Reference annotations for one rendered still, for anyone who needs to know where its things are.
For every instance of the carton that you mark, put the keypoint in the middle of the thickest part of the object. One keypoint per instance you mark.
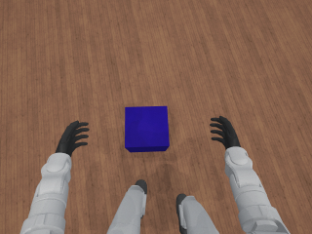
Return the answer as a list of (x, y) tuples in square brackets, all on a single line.
[(146, 128)]

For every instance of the robot right forearm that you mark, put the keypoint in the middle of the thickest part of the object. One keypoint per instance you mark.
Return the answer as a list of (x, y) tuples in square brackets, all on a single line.
[(255, 210)]

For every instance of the robot left forearm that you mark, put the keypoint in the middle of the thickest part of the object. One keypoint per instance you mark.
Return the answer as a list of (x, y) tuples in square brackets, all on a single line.
[(46, 215)]

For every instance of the robot left thigh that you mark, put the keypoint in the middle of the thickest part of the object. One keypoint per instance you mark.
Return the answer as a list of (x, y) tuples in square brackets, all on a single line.
[(128, 216)]

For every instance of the robot left hand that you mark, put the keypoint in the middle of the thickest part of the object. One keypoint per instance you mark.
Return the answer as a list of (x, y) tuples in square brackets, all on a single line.
[(67, 142)]

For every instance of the robot right hand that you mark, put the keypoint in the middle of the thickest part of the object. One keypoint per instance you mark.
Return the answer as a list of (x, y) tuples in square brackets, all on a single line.
[(230, 138)]

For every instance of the right robot foot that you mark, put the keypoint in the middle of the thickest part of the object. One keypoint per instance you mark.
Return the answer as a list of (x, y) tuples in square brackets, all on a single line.
[(178, 201)]

